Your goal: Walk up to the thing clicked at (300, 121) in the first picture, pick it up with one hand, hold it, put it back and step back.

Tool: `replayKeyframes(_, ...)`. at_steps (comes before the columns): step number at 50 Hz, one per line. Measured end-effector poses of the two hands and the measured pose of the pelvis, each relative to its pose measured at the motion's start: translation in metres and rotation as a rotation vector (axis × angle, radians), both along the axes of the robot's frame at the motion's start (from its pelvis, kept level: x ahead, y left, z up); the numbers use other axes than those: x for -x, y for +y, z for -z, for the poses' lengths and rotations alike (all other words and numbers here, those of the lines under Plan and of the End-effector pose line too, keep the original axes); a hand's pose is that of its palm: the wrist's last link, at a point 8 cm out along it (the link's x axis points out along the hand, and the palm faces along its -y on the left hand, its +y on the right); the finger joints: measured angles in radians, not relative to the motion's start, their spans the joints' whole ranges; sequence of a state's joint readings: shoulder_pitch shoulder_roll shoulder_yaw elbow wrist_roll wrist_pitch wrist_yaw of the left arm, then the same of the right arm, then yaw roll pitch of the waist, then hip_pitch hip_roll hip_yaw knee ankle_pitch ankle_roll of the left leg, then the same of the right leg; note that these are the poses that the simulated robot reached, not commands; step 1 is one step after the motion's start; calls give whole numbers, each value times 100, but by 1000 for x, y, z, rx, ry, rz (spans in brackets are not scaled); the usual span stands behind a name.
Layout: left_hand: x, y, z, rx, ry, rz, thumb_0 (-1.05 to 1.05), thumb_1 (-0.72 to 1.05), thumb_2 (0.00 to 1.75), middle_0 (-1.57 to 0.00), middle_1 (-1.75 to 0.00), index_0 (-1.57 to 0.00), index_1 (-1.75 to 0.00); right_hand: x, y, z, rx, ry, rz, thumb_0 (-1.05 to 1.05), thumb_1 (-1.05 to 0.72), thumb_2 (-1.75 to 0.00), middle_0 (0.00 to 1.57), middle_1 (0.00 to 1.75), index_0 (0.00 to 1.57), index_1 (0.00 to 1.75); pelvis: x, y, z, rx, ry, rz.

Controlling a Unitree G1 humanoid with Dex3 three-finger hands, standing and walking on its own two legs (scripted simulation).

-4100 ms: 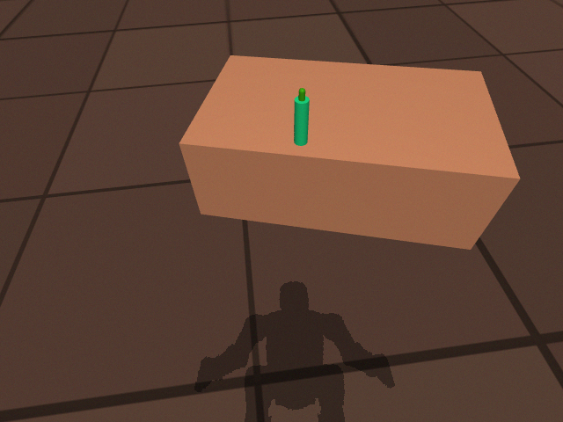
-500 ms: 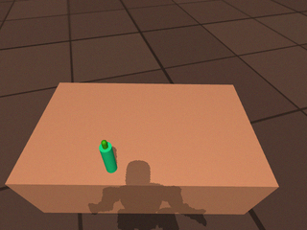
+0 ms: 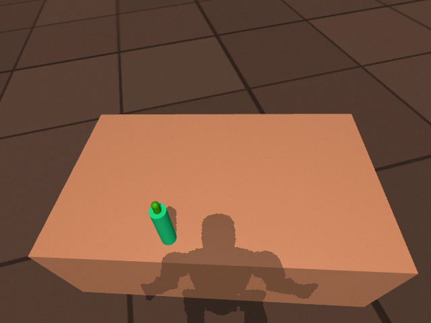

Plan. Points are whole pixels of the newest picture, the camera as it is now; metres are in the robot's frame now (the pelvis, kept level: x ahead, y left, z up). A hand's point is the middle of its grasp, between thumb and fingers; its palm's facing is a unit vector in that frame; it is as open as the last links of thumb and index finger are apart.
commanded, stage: walk up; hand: left
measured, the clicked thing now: (162, 222) +0.44 +0.21 -0.25
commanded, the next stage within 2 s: stand in 0.96 s
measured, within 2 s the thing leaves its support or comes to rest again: neither
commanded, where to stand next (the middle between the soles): +0.04 +0.01 m, yaw -3 degrees
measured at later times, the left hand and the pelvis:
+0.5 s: hand out of the picture +0.10 +0.25 -0.15, palm faces +0.02 -0.95 -0.32, open 7.4 cm; pelvis +0.00 +0.00 +0.00, yaw +0 degrees
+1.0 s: hand out of the picture +0.08 +0.25 -0.15, palm faces +0.03 -0.95 -0.32, open 7.4 cm; pelvis +0.00 +0.00 +0.00, yaw +0 degrees
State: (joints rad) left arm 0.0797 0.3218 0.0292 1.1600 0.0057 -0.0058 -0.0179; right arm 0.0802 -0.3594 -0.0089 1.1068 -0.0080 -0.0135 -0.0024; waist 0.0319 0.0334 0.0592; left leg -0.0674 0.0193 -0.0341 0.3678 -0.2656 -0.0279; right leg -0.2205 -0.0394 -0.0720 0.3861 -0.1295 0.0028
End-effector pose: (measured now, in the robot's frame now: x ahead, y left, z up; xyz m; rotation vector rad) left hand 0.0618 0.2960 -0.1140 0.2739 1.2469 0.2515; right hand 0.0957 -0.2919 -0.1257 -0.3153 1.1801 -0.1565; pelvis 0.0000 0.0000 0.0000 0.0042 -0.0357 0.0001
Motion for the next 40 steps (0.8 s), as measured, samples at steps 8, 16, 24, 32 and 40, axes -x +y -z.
replayKeyframes(8, -27, -9, 1, 17, -51, 24, 1, 90, 90, -20, -30, -20, -30, 7, -8, -4, 19, 21, 16, 0, -90, -90, 20, 30, 20, 30, -2, -4, -1, 1, 1, -4)
replayKeyframes(16, -38, -11, 1, 22, -68, 43, 1, 90, 90, -20, -30, -20, -30, 23, -12, -5, 31, 48, 35, 0, -90, -90, 20, 30, 20, 30, -2, -4, -1, 1, -2, -2)
replayKeyframes(24, -35, -6, 1, 18, -59, 41, 1, 90, 90, -20, -30, -20, -30, 36, -10, -4, 31, 72, 42, 0, -90, -90, 20, 30, 20, 30, 0, -2, -1, 0, -4, 1)
replayKeyframes(32, -26, -1, 1, 16, -47, 29, 1, 90, 90, -20, -30, -20, -30, 39, -4, -2, 23, 73, 35, 0, -90, -90, 20, 30, 20, 30, 1, 1, -1, -1, -8, 2)
replayKeyframes(40, -16, 1, 2, 17, -31, 15, 1, 90, 90, -20, -30, -20, -30, 33, 0, -2, 19, 61, 20, 0, -90, -90, 20, 30, 20, 30, 2, 2, -1, -2, -6, 0)
